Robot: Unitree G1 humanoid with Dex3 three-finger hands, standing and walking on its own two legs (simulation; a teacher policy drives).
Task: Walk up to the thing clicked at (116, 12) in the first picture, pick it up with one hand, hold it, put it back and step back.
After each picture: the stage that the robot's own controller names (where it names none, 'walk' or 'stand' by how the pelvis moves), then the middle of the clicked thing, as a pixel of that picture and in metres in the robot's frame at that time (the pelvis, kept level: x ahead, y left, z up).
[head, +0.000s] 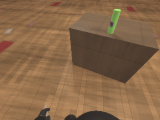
stand; (113, 22) +1.01 -0.22 +0.12
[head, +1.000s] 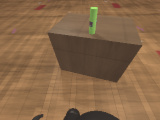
walk; (92, 21) +0.91 +0.05 +0.15
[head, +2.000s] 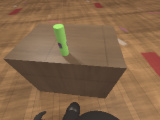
stand; (62, 41) +0.55 +0.27 +0.13
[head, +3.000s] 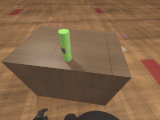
stand; (65, 47) +0.50 +0.21 +0.13
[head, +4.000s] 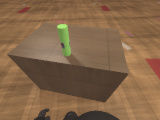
stand; (65, 41) +0.56 +0.23 +0.14
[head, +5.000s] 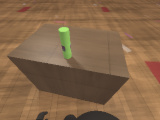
stand; (66, 44) +0.54 +0.22 +0.12
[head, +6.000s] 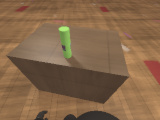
stand; (66, 44) +0.54 +0.22 +0.12
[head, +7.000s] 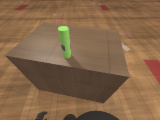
stand; (65, 44) +0.54 +0.22 +0.12
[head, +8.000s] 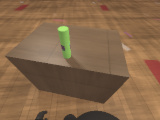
stand; (65, 44) +0.53 +0.22 +0.12
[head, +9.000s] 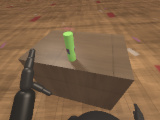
rise first; (70, 47) +0.53 +0.22 +0.13
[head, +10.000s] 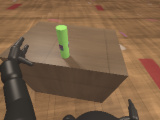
go down; (63, 43) +0.53 +0.21 +0.13
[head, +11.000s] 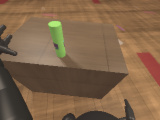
go down; (58, 41) +0.52 +0.21 +0.14
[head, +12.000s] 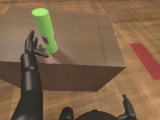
close in; (47, 34) +0.51 +0.24 +0.17
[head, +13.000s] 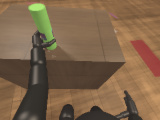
close; (45, 31) +0.53 +0.24 +0.18
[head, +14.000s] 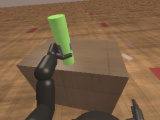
lift; (63, 43) +0.33 +0.16 +0.33
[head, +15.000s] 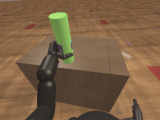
hold; (64, 42) +0.33 +0.15 +0.33
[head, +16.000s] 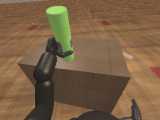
hold; (63, 39) +0.31 +0.15 +0.35
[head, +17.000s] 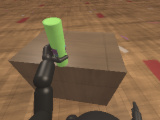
hold; (58, 46) +0.34 +0.18 +0.28
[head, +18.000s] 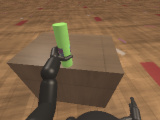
crouch; (64, 47) +0.38 +0.17 +0.26
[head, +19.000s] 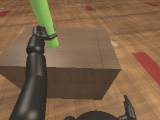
lower; (46, 25) +0.49 +0.23 +0.31
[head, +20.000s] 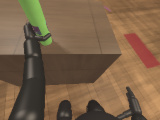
lower; (39, 23) +0.54 +0.23 +0.19
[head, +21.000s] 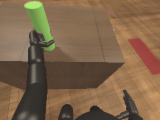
lower; (43, 31) +0.52 +0.24 +0.18
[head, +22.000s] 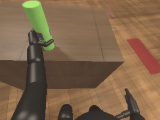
lower; (42, 30) +0.52 +0.24 +0.18
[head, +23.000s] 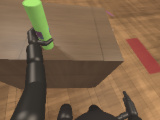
lower; (42, 29) +0.52 +0.24 +0.18
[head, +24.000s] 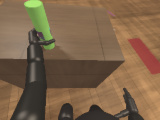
open; (43, 29) +0.52 +0.24 +0.18
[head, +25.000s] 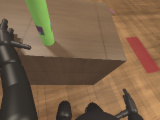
sink last; (43, 24) +0.52 +0.23 +0.19
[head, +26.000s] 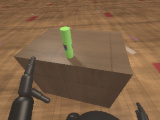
sink last; (67, 44) +0.54 +0.24 +0.16
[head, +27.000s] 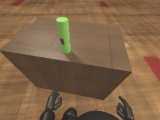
stand; (64, 37) +0.54 +0.23 +0.16
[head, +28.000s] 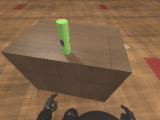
stand; (64, 39) +0.54 +0.22 +0.17
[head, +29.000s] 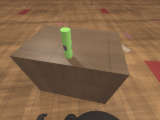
stand; (67, 44) +0.55 +0.21 +0.12
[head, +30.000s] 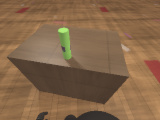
stand; (65, 45) +0.53 +0.22 +0.12
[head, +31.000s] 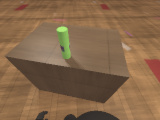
stand; (64, 44) +0.52 +0.22 +0.12
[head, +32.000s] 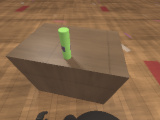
stand; (65, 45) +0.53 +0.22 +0.12
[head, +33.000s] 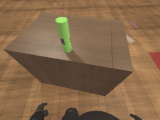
walk; (65, 37) +0.55 +0.22 +0.13
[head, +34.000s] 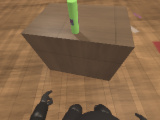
walk; (73, 18) +0.74 +0.19 +0.14
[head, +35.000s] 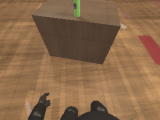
walk; (76, 3) +1.08 +0.18 +0.14
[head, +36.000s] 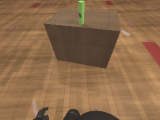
stand; (81, 13) +1.15 +0.20 +0.13
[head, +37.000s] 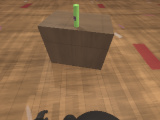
stand; (76, 16) +1.13 +0.22 +0.12
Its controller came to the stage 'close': yes
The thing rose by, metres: 0.22
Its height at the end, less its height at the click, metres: +0.00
